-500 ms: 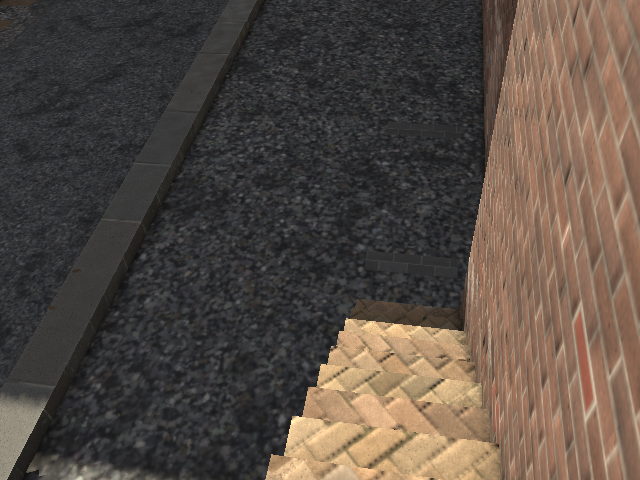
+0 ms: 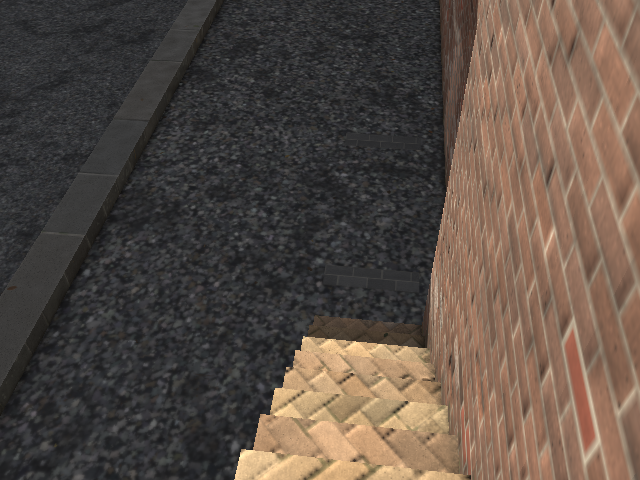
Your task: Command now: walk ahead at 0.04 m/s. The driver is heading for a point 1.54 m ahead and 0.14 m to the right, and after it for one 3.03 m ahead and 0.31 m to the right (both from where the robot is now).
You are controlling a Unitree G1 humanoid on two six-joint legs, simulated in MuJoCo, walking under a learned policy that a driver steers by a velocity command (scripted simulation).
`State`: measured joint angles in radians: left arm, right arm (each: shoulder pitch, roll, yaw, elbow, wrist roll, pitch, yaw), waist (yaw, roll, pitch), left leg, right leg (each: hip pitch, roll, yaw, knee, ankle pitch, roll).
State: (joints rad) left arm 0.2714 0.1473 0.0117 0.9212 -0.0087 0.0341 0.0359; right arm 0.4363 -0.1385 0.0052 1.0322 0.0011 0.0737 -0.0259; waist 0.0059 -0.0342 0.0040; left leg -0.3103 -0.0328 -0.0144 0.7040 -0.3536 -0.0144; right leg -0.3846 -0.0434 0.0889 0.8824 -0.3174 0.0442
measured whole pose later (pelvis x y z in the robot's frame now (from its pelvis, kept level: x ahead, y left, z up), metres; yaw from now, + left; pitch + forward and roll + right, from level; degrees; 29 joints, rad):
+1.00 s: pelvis +0.05 +0.02 +0.04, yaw +2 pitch -1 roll +1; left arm 0.37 0.23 0.01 1.02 -0.03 -0.02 0.00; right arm 0.27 -0.16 0.02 0.79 0.01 0.11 -0.03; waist -0.01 -0.02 0.05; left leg -0.05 -0.05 -0.10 0.24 -0.17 0.01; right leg -0.04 -0.08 0.04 0.27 -0.22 0.06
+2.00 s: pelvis +0.10 +0.01 +0.02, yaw +2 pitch -1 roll +2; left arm 0.34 0.22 -0.01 0.91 -0.03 -0.01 0.02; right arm 0.16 -0.14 0.03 0.70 0.00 0.08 -0.03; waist 0.03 -0.02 0.00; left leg -0.09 -0.06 -0.11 0.51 -0.39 0.00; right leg -0.08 -0.08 0.04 0.56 -0.45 0.03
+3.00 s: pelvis +0.06 +0.01 +0.03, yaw +3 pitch -2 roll +1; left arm 0.27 0.23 -0.04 0.78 -0.02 -0.02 0.00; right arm 0.16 -0.17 0.05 0.56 -0.01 0.07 -0.01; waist 0.01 0.00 0.02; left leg -0.07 -0.05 -0.15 0.38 -0.27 -0.01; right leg -0.05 -0.07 0.03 0.40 -0.32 0.05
